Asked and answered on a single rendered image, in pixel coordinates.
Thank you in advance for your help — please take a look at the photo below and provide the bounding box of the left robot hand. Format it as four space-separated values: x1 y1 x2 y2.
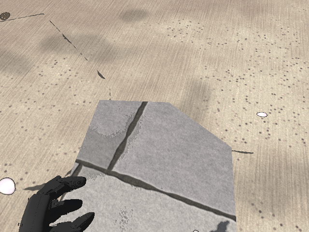
17 175 95 232

